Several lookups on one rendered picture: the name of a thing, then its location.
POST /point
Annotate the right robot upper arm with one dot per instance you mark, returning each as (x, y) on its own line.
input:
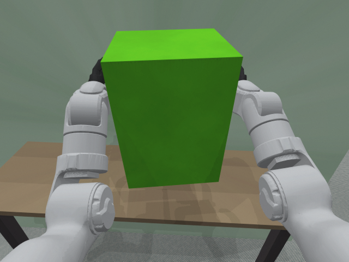
(299, 199)

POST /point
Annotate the carton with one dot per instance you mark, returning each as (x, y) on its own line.
(171, 94)

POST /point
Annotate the left robot hand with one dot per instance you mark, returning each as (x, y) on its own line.
(97, 73)

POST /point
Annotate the robot left forearm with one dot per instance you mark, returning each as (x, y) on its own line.
(85, 132)

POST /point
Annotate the left robot upper arm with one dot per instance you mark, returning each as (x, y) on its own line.
(76, 214)

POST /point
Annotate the robot right forearm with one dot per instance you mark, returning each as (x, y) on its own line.
(276, 146)

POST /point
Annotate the right robot hand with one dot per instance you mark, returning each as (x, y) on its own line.
(242, 76)

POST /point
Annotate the table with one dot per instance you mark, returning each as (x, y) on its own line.
(27, 177)

